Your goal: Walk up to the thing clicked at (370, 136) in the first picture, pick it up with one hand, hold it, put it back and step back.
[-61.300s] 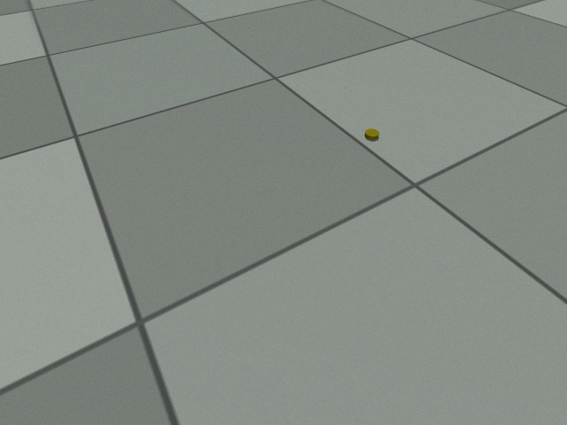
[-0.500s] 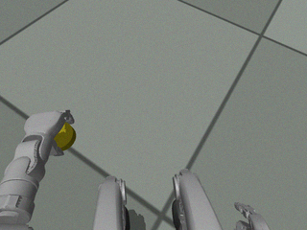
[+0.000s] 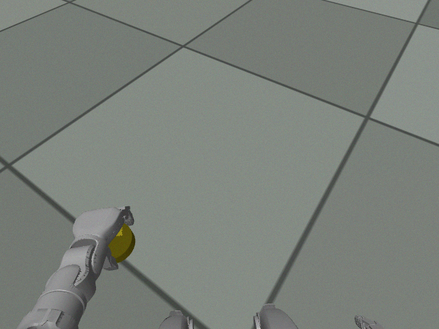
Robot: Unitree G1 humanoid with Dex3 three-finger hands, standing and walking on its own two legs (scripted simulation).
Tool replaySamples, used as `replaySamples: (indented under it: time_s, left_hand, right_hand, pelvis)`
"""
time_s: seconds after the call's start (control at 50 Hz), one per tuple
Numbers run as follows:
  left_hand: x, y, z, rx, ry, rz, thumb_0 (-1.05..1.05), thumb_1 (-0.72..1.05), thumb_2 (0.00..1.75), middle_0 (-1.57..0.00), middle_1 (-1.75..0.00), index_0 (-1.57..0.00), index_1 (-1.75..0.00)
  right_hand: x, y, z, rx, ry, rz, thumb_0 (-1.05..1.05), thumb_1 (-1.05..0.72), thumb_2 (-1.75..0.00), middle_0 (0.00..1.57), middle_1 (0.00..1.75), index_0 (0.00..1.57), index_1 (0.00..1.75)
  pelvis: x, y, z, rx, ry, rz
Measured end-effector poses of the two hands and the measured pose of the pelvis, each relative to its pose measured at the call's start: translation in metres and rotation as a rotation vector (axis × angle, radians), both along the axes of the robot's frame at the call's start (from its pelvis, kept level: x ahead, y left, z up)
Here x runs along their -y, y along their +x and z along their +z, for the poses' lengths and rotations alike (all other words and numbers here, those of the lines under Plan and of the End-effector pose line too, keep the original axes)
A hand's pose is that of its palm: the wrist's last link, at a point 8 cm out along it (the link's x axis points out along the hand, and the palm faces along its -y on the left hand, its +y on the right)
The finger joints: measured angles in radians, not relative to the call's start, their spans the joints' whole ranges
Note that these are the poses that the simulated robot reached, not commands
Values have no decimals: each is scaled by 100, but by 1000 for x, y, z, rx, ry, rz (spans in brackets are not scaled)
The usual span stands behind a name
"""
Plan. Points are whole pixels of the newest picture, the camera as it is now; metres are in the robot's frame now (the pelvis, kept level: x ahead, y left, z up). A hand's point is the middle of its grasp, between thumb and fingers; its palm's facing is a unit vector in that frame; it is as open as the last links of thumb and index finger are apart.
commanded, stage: lift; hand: left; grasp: from above
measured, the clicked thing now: (114, 242) +0.35 +0.23 -0.10
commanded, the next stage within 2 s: hold in 0.26 s
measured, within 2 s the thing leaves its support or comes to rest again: neither
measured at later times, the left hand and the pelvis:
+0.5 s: hand (97, 222) +0.36 +0.23 -0.01, palm faces -0.44 -0.07 -0.89, open 10.4 cm; pelvis +0.04 +0.01 +0.06, yaw -1 degrees
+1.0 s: hand (96, 212) +0.36 +0.22 +0.03, palm faces -0.44 -0.06 -0.89, open 10.4 cm; pelvis +0.05 +0.00 +0.07, yaw -1 degrees
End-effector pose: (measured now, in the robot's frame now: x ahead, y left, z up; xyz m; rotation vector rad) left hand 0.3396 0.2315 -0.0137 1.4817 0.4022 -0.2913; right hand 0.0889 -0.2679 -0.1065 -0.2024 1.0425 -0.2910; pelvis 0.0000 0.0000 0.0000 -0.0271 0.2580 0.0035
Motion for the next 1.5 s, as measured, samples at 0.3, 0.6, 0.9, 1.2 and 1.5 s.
replaySamples:
  time_s: [0.3, 0.6, 0.9, 1.2, 1.5]
  left_hand:
    - [-2, 14, 45, -17, 3, 30, 1, 2, 45, -53, -74, -60, -65]
    - [-3, 27, 74, -20, 5, 0, 1, 1, 46, -54, -73, -61, -65]
    - [5, 27, 91, -24, 6, -26, 1, 0, 48, -54, -74, -60, -66]
    - [15, 13, 106, -15, 7, -29, 1, 0, 50, -52, -76, -58, -68]
    - [23, 0, 116, -2, -1, -35, 1, 1, 48, -50, -79, -58, -70]
  right_hand:
    - [-13, 14, 39, -2, 33, -11, 1, -91, -90, 20, 30, 20, 30]
    - [-18, 51, 62, 39, 43, 5, 1, -91, -89, 20, 30, 21, 30]
    - [-14, 68, 72, 62, 59, 13, 1, -90, -89, 20, 30, 20, 30]
    - [-9, 72, 77, 87, 75, 25, 1, -90, -89, 20, 30, 20, 30]
    - [-10, 78, 85, 125, 81, 39, 1, -91, -89, 20, 30, 20, 30]
  pelvis:
    - [-7, 23, 44, 72, 11, -12]
    - [-11, 45, 63, 114, 14, -17]
    - [-8, 53, 72, 146, 22, -20]
    - [0, 45, 77, 180, 30, -21]
    - [4, 38, 82, 215, 35, -23]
